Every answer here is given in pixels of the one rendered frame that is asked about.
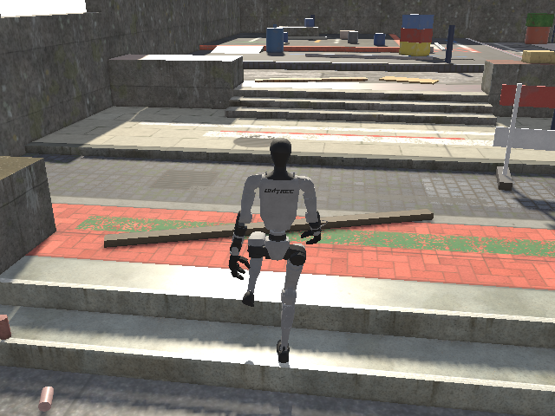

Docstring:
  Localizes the robot left hand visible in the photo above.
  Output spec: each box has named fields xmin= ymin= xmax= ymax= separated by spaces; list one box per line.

xmin=228 ymin=255 xmax=250 ymax=280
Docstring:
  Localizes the robot left forearm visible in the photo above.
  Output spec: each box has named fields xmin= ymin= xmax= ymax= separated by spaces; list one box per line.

xmin=230 ymin=210 xmax=247 ymax=256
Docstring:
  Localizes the robot right forearm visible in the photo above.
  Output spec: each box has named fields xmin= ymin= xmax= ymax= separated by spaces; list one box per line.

xmin=309 ymin=210 xmax=322 ymax=236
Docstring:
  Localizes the left robot upper arm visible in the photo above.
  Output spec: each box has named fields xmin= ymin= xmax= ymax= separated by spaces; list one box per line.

xmin=239 ymin=174 xmax=262 ymax=224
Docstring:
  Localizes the humanoid robot torso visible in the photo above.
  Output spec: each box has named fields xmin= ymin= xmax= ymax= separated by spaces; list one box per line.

xmin=259 ymin=171 xmax=300 ymax=261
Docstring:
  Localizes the robot right hand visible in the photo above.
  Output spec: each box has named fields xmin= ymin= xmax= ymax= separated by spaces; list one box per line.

xmin=301 ymin=230 xmax=321 ymax=244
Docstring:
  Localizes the humanoid robot head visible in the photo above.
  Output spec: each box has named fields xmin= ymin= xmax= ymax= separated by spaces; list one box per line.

xmin=265 ymin=138 xmax=295 ymax=180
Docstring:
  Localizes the right robot upper arm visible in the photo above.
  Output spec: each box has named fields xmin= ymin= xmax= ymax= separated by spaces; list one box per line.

xmin=298 ymin=176 xmax=318 ymax=223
